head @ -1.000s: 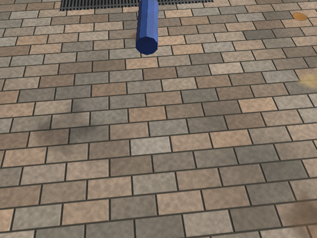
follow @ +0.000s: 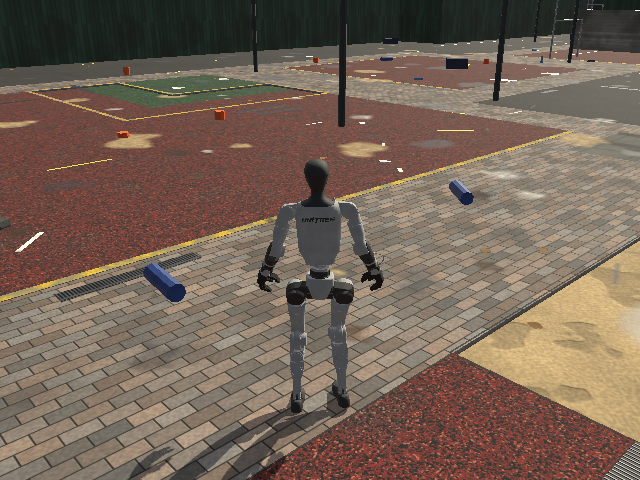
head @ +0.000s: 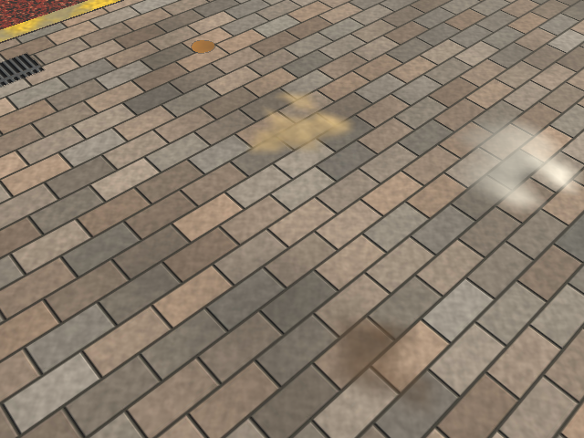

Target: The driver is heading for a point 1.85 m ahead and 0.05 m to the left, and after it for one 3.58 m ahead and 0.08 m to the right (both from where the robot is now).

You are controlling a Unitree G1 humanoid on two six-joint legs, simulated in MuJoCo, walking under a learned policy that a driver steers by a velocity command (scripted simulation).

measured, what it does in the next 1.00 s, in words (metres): walks ahead: right foot, then left foot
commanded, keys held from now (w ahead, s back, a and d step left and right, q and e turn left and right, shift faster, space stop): w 1.00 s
